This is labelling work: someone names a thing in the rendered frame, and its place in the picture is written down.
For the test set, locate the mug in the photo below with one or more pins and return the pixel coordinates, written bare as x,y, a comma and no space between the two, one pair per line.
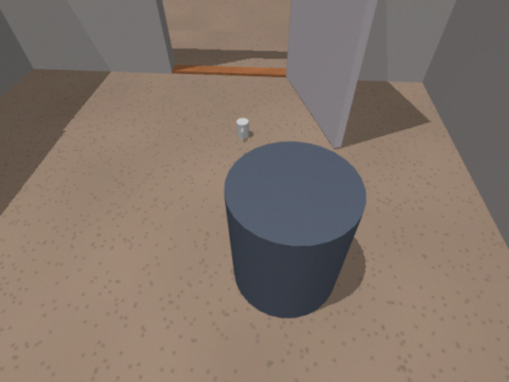
242,128

